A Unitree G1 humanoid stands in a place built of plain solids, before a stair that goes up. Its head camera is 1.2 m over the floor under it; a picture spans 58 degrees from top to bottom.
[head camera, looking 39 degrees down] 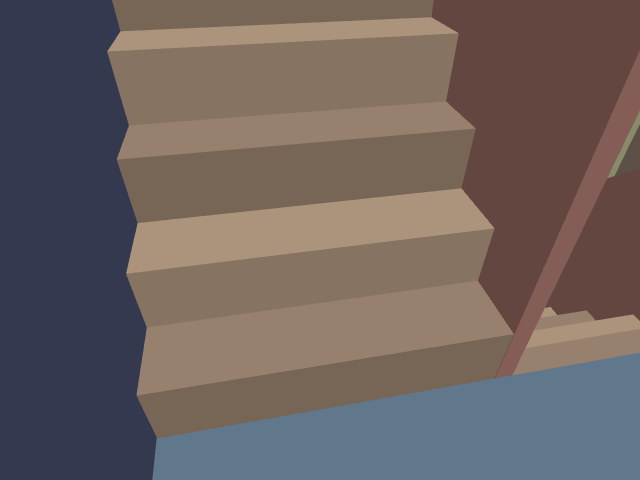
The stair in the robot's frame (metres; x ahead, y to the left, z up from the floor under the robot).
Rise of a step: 0.21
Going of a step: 0.22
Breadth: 1.03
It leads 11 degrees to the left of straight ahead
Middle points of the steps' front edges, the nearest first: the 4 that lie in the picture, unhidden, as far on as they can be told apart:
0.69 -0.05 0.22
0.91 -0.01 0.43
1.13 0.04 0.64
1.34 0.08 0.86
